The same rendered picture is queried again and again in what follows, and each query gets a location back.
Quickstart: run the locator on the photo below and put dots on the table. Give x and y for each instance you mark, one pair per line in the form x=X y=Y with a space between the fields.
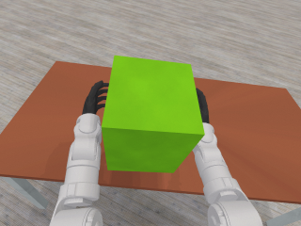
x=258 y=132

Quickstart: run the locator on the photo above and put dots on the right robot forearm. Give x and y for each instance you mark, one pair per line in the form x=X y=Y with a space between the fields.
x=219 y=186

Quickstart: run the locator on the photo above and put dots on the left robot forearm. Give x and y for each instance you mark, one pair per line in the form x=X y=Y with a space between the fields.
x=82 y=172

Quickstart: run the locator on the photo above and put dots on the left robot hand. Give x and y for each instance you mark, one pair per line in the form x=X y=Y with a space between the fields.
x=91 y=105

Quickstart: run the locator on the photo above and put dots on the robot left upper arm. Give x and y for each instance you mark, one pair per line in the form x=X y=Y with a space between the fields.
x=88 y=216

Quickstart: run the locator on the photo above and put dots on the carton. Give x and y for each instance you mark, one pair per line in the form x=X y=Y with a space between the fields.
x=151 y=118

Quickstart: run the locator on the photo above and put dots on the robot right upper arm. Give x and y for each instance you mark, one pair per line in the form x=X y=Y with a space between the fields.
x=233 y=213

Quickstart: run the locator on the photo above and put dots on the right robot hand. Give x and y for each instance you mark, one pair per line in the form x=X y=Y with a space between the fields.
x=203 y=107

